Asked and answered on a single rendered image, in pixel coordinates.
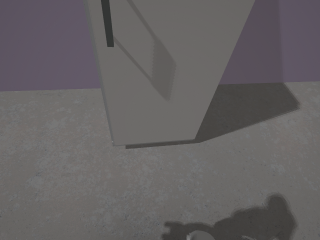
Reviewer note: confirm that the robot right thigh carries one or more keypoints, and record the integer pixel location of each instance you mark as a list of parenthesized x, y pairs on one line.
[(199, 235)]

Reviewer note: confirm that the fridge door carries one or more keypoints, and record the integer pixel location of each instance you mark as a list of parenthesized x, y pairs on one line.
[(166, 64)]

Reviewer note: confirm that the handle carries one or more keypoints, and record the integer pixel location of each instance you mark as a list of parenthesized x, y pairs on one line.
[(107, 22)]

